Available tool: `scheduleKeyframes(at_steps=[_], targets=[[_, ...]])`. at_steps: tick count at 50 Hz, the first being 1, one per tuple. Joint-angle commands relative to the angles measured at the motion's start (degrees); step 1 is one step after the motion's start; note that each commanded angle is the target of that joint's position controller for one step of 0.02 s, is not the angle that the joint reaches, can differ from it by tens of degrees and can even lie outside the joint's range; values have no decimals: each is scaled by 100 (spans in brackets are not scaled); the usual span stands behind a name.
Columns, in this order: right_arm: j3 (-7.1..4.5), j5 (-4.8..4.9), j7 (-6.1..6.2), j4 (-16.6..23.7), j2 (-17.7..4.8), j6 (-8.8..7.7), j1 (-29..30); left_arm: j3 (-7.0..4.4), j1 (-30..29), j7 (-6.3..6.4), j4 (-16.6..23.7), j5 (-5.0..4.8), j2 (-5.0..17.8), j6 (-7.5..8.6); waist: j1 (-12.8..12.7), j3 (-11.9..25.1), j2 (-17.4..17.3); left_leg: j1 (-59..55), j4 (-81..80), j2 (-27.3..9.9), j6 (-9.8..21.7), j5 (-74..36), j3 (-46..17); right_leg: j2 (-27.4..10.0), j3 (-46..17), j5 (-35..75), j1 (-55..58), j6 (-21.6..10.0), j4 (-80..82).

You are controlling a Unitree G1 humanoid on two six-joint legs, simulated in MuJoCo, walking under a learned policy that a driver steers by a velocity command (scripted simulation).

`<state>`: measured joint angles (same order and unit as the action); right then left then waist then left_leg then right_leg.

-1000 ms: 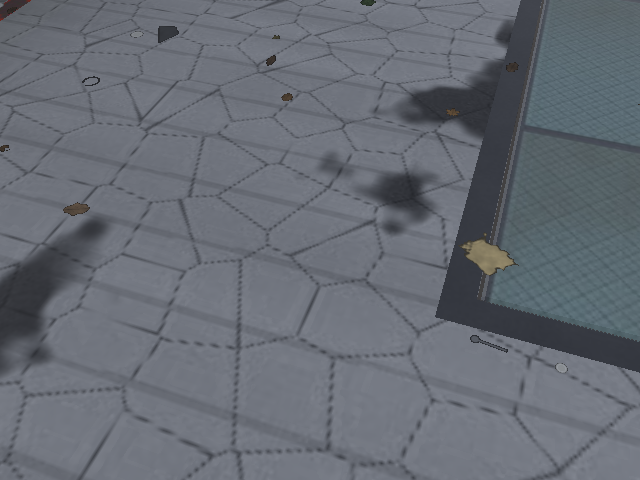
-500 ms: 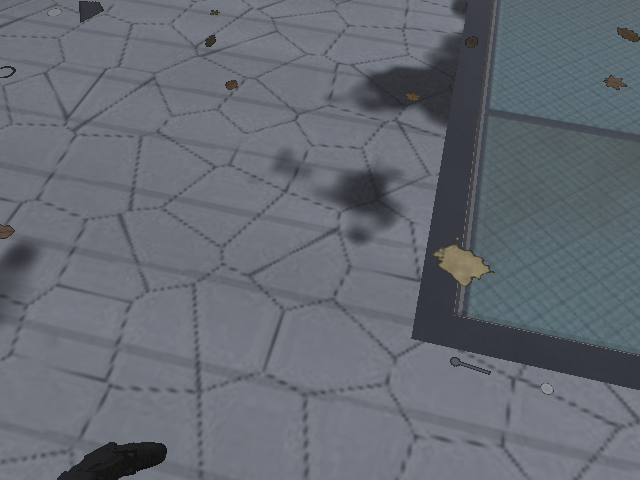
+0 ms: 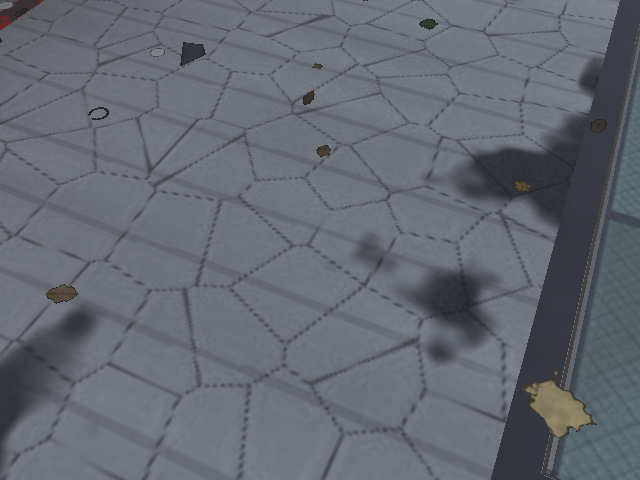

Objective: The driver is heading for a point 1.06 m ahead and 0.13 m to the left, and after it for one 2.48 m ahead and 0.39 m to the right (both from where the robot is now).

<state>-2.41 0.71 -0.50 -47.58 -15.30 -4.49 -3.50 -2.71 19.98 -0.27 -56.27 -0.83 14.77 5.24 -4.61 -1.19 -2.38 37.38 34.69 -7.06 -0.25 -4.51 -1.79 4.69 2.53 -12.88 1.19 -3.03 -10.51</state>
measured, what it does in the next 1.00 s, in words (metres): walks ahead: left foot, then right foot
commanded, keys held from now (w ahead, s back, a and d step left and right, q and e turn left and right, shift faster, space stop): w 1.00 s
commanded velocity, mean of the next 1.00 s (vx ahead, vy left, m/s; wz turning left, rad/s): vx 0.50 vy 0.00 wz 0.00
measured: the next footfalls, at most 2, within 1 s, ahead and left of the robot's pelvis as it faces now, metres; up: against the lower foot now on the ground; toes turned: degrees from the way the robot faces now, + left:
left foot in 0.12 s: +0.26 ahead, +0.14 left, +0.00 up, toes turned +2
right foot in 0.68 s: +0.57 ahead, -0.09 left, +0.00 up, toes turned -2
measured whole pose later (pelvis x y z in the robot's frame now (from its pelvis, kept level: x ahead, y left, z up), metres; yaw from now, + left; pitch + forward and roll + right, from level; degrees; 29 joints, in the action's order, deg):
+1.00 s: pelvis +0.57 -0.01 +0.01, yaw +0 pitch +1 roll -1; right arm -3.7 0.5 0.4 -49.5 -16.1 -4.1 -6.9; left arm -2.9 18.7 -0.4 -56.8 -0.1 14.1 5.1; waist -3.4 -0.5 -2.5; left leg 38.8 44.4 -8.0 -0.2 1.2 -2.2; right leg 3.8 2.9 -10.0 -3.7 -3.6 -12.4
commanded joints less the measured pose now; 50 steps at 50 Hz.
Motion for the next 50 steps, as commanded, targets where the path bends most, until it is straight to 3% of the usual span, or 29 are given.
scheduleKeyframes(at_steps=[1,4,5,6,7,8,9,10,11,12,13,15,17,19,23,28,31,32,33,34,35,36,37,38,39,41,43,46,50], targets=[[-28,37,-104,556,-354,-105,704,-199,243,47,82,-42,967,-36,18,-388,449,-66,-403,160,117,101,73,-1776,-728,1406,-94,-823,153],[-107,43,-173,569,-599,-144,379,-247,125,76,77,-33,1095,-150,338,-113,634,-652,-598,365,360,803,194,-1941,-748,2594,374,-643,-479],[-202,36,-163,410,-757,-150,-217,-242,-9,78,106,-22,1100,-190,692,245,659,-1493,-719,558,494,847,376,-1769,-579,3519,308,-534,-1187],[-351,21,-116,110,-1054,-141,-1218,-174,-8,83,159,29,941,-212,1100,913,547,-2943,-627,502,693,735,318,-1446,-350,3604,-213,-367,-2387],[-487,-116,-79,-42,-1624,-124,-2059,2,495,48,309,104,417,-147,1085,1912,-453,-5277,-552,-913,1404,1016,-1667,-807,-34,1780,-2174,-27,-4573],[-454,-41,-104,-150,-1472,-80,-2284,107,724,8,199,54,121,-16,1037,2453,-1404,-6174,-1533,-1620,1965,1981,-3893,-59,-455,-1827,-3613,156,-5973],[-305,-13,-113,-96,-1055,-87,-1980,-59,282,-28,276,-98,802,102,1095,1813,-880,-5718,-1757,-1449,1698,2478,-3587,-423,-975,-1855,-4227,23,-6529],[-247,-40,-93,24,-865,-94,-1506,-90,-214,-35,429,-203,929,168,984,1101,-580,-4919,-1856,-1253,1493,2232,-2756,-721,-822,-1377,-4392,-66,-6486],[-205,-82,-103,78,-744,-112,-1105,-91,-455,-3,462,-155,869,175,811,601,-171,-4068,-2057,-1029,1405,1658,-2114,-986,-678,-879,-4227,-49,-6122],[-161,-122,-114,109,-578,-147,-878,-133,-492,29,448,-68,836,123,633,389,-140,-3520,-2223,-822,1310,1214,-1685,-1184,-696,-554,-3924,-29,-5738],[-144,-147,-131,96,-523,-161,-799,-128,-386,34,413,-34,712,50,494,323,-202,-3175,-2390,-697,1280,991,-1437,-1264,-703,-363,-3605,4,-5567],[-157,-107,-142,12,-567,-200,-879,-101,-290,47,374,-6,481,-75,375,243,-174,-2880,-2624,-612,1354,611,-1090,-1311,-641,-186,-3458,94,-5255],[-200,-100,-95,-85,-718,-212,-1041,-105,-614,65,501,34,477,-128,394,70,-84,-2873,-2781,-603,1408,322,-848,-1350,-616,234,-3800,207,-4749],[-215,-89,-30,-183,-771,-177,-1233,-113,-1016,59,638,73,474,-119,486,-32,-42,-3002,-2857,-543,1359,217,-633,-1341,-589,843,-4071,297,-4086],[-218,-37,54,-350,-830,-125,-1557,-49,-1802,-15,851,44,326,-46,725,-201,-82,-3012,-2934,-305,1151,345,-154,-1110,-343,1907,-3773,319,-2705],[-255,11,84,-648,-882,0,-2024,-9,-2527,-154,1136,-18,368,21,899,-397,-77,-3911,-2635,-655,1121,178,-179,-962,-336,1684,-3940,171,-1977],[-307,31,123,-683,-973,89,-1936,-67,-2360,-232,1163,-30,559,70,668,-225,-200,-4367,-2148,-845,992,-724,-221,-821,-263,1051,-3539,-43,-1773],[-320,31,131,-658,-1021,118,-1826,-134,-1997,-229,1075,-23,687,79,443,12,-295,-4372,-1722,-784,921,-1637,-147,-647,-107,894,-2943,-141,-1724],[-289,18,136,-633,-945,156,-1744,-262,-1197,-201,817,-10,891,77,40,484,-248,-4172,-807,-522,785,-2312,62,-468,49,971,-1846,-291,-1617],[-199,-50,146,-524,-774,163,-1771,-393,-131,-149,536,46,1233,68,-337,1267,29,-3203,643,-224,599,-1533,269,-1018,-548,1095,-114,-594,-1889],[3,-102,74,-429,-117,41,-2416,-539,557,-111,393,95,1802,15,-148,2086,1378,-751,2940,784,128,1190,466,-2465,-3153,283,2159,-1563,-1615],[-14,-12,51,-502,-289,-110,-2271,-395,559,-123,369,22,1352,0,-238,2328,1500,110,3840,1011,147,3792,-362,-2729,-4468,-345,2347,-1721,-770],[-152,168,20,-342,-775,-215,-1729,-296,51,-114,443,-10,1069,16,-182,1406,1206,649,4166,633,266,3531,-475,-2517,-3641,-552,1620,-1391,-656],[-158,202,36,-255,-817,-255,-1373,-239,-433,-105,567,15,869,23,-21,870,859,598,3938,296,324,2965,-298,-2285,-2856,-270,758,-1175,-522],[-188,130,75,-239,-777,-238,-1190,-178,-789,-122,619,57,674,33,149,443,608,371,3540,85,295,2547,-189,-2057,-2306,156,-67,-1066,-308],[-210,42,106,-295,-564,-92,-1386,-119,-1014,-147,603,141,491,70,469,253,788,-319,3066,-139,242,2108,-217,-1768,-1717,604,-945,-955,47],[-187,7,116,-269,-384,12,-1392,-155,-901,-130,508,113,640,111,557,149,718,-377,2734,-192,138,1883,-143,-1726,-1387,1018,-1244,-1063,278],[-199,-45,129,-55,-402,31,-812,-200,-635,-24,375,97,830,108,455,-37,550,78,1785,-214,-15,1028,-111,-1691,-1071,1418,-1111,-1074,434],[-129,-17,49,147,-242,-25,-15,-195,-301,48,239,34,891,62,204,-182,544,-184,333,27,-17,-80,131,-1460,-597,1400,-997,-851,488]])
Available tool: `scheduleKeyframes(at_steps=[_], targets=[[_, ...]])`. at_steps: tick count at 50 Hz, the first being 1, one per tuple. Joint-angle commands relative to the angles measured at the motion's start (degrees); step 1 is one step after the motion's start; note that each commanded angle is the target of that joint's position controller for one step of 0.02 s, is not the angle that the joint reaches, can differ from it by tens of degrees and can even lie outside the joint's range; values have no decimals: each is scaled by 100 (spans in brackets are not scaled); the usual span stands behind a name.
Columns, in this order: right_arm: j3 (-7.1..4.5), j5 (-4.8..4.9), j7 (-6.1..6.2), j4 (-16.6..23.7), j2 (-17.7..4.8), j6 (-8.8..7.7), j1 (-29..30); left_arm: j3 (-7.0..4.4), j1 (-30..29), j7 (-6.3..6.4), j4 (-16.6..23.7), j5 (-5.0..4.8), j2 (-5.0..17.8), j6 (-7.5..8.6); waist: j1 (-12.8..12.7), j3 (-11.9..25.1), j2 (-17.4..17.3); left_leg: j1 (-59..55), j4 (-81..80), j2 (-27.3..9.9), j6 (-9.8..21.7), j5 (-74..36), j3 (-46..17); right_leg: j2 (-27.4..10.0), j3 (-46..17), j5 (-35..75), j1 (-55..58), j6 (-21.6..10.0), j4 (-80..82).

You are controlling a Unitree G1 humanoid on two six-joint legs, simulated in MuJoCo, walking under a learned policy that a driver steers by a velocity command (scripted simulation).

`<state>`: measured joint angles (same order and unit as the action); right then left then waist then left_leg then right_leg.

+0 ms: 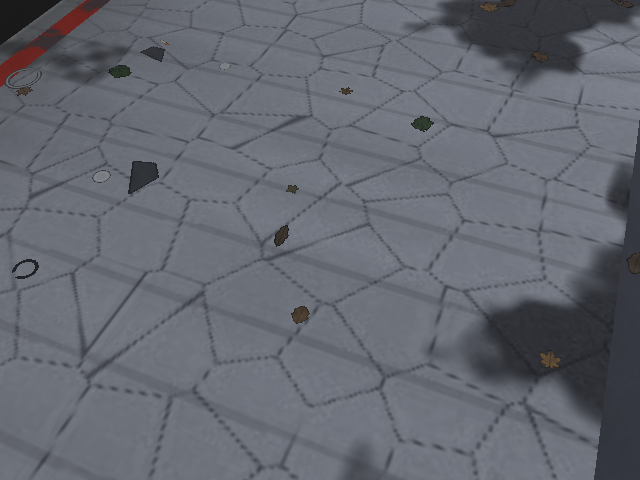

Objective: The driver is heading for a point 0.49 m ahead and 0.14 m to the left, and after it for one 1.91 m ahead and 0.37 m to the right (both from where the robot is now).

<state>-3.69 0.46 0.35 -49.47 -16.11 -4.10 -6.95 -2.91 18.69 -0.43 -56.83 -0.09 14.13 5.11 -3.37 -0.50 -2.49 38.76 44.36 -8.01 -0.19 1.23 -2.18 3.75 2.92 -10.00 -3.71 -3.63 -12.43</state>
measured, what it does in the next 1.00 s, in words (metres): walks ahead: left foot, then right foot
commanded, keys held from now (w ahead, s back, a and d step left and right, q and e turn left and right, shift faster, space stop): w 0.44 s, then no key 0.56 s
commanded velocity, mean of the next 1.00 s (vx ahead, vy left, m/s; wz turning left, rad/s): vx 0.33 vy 0.00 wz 0.00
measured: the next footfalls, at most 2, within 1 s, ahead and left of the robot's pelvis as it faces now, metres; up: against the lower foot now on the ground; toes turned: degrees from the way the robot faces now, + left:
left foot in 0.20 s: +0.30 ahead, +0.15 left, +0.00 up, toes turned +3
right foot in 0.70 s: +0.56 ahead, -0.07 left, +0.00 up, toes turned -1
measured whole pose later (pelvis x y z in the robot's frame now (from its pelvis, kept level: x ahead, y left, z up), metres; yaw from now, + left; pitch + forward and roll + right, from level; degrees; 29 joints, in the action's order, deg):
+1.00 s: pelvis +0.44 +0.03 -0.02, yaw +1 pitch +0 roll -1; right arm -2.8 -0.9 2.5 -57.3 -14.3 1.3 -11.2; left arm -1.5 5.9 0.6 -56.6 0.6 11.8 1.0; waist 0.5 -1.4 -1.7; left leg 16.8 32.8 -3.9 -1.2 16.1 -1.6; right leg 2.5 3.3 -6.8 -20.0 -2.8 -26.5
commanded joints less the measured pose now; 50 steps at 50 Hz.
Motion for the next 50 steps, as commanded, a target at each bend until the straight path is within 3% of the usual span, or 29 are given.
scheduleKeyframes(at_steps=[1,4,7,9,10,11,12,13,14,15,16,18,20,23,26,30,32,34,35,36,37,38,39,40,41,44,47,49,50], targets=[[16,27,-61,387,-150,-71,523,-180,-40,69,235,-58,979,65,5,-294,545,-364,-846,178,-20,-748,215,-1395,-618,1036,-404,-782,676],[40,67,-153,560,-190,-98,950,-197,285,79,53,-95,1002,-17,-113,-429,531,-184,-1273,252,71,-585,175,-1648,-669,1081,222,-769,459],[9,71,-245,662,-349,-143,969,-249,301,114,-14,-110,1090,-118,45,-371,602,-310,-1515,333,283,11,153,-1916,-754,1647,782,-636,40],[-112,57,-245,485,-583,-160,249,-268,79,124,36,-111,1152,-181,508,75,697,-1452,-1670,634,479,277,429,-1776,-582,3169,795,-472,-824],[-259,39,-205,180,-848,-153,-693,-213,61,124,72,-79,1005,-209,903,669,572,-2783,-1657,704,649,171,479,-1451,-358,3476,410,-319,-1928],[-375,-24,-146,-16,-1280,-129,-1703,-101,185,126,212,51,757,-204,1160,1543,-185,-4528,-1513,-390,1010,106,-796,-1055,-78,1787,-798,-119,-3793],[-408,-23,-193,-143,-1539,-108,-1865,97,868,55,197,11,16,-69,736,2114,-1705,-6135,-2349,-1457,1887,1371,-3523,33,-305,-2068,-2979,183,-5535],[-243,22,-205,-66,-952,-125,-1722,-44,451,21,157,-123,697,62,939,1822,-951,-5923,-2704,-1313,1680,2052,-3678,-281,-1004,-2346,-3598,78,-6167],[-177,12,-185,27,-758,-150,-1240,-117,-80,-3,323,-257,948,150,869,1045,-666,-5202,-2805,-1154,1450,1815,-2860,-556,-895,-1816,-3923,-25,-6211],[-140,-29,-184,118,-675,-164,-816,-114,-339,34,359,-245,902,174,702,639,-185,-4420,-2950,-957,1355,1191,-2245,-856,-741,-1275,-3731,-17,-5983],[-105,-72,-196,145,-534,-177,-564,-149,-460,64,365,-158,856,150,562,332,-53,-3788,-3113,-775,1322,655,-1782,-1029,-702,-940,-3528,22,-5650],[-59,-119,-215,104,-386,-207,-471,-153,-269,70,312,-115,633,14,311,272,-202,-3223,-3416,-561,1291,236,-1292,-1204,-726,-620,-2994,73,-5276],[-84,-76,-188,16,-503,-235,-596,-142,-352,88,343,-88,501,-87,252,123,-156,-3018,-3625,-531,1364,-41,-982,-1261,-656,-427,-3081,171,-4894],[-116,-84,-90,-110,-656,-203,-817,-157,-923,98,554,-4,512,-115,334,-129,-23,-3073,-3739,-484,1359,-753,-623,-1243,-597,353,-3522,352,-3958],[-84,-89,-18,-210,-632,-130,-889,-74,-1340,49,666,31,294,-61,411,-109,-106,-2804,-3471,-58,1075,-2177,213,-936,-287,1284,-2805,395,-2667],[-69,-45,23,-458,-661,-24,-1176,-51,-1764,-25,773,2,363,-57,566,7,-206,-3260,-3136,-187,987,-2175,204,-671,-283,1718,-2390,318,-1939],[-90,-13,52,-517,-700,46,-1073,-90,-1710,-66,785,30,543,-24,446,77,-261,-3616,-2761,-355,906,-2200,34,-642,-391,1342,-2287,168,-1711],[-100,19,81,-520,-703,104,-881,-195,-1037,-62,542,95,779,18,64,365,-162,-3732,-1957,-174,685,-2319,40,-494,-306,1664,-1440,-17,-1199],[-65,-66,80,-520,-596,95,-1141,-287,-642,-24,421,160,1135,37,38,784,267,-3419,-1141,215,428,-1715,232,-890,-609,3805,-478,-183,-1274],[79,-178,43,-588,-146,49,-1857,-283,-373,12,388,237,1331,-4,341,1567,1126,-2096,239,701,92,708,354,-1975,-1707,5668,1338,-915,-1789],[178,-99,27,-751,97,73,-2142,-159,-213,3,308,157,883,-88,239,2175,1670,-1541,1407,1011,-152,3780,63,-2631,-2576,5627,1745,-1583,-1610],[60,15,23,-715,-365,144,-1821,-88,-353,-36,322,33,694,-133,175,1964,1176,-1365,1807,835,-185,4080,-292,-2409,-2541,4057,1199,-1477,-1304],[11,90,72,-611,-485,239,-1403,-71,-804,-32,391,15,694,-158,252,1344,922,-1088,1867,669,-201,3811,-219,-2229,-2304,2769,518,-1252,-1007],[-17,61,143,-583,-487,344,-1130,-31,-1200,-11,474,48,622,-176,323,903,719,-1080,1689,529,-233,3504,-155,-2064,-2111,1781,-183,-1085,-714],[-40,11,210,-568,-467,453,-1048,-14,-1526,18,534,91,593,-197,446,662,761,-1340,1386,399,-268,3188,-168,-1929,-1944,982,-811,-939,-436],[-4,-37,300,-680,-205,559,-1200,-25,-1831,76,535,192,596,-276,610,533,1094,-2257,288,439,-274,2578,54,-1527,-1404,34,-1714,-764,-79],[10,-79,259,-814,-131,549,-1233,-25,-1788,130,438,90,617,-322,662,627,959,-2949,-830,533,-159,1415,245,-1404,-1186,-758,-1865,-659,-64],[16,-185,205,-852,-150,552,-1174,11,-1651,143,334,15,521,-363,678,437,810,-3299,-1504,562,1,944,303,-1218,-1086,-1801,-2086,-326,-59],[22,-232,200,-779,-254,549,-1053,33,-1512,136,263,23,463,-376,601,189,633,-3179,-1895,331,128,974,53,-1084,-1026,-2104,-2128,-83,-140]])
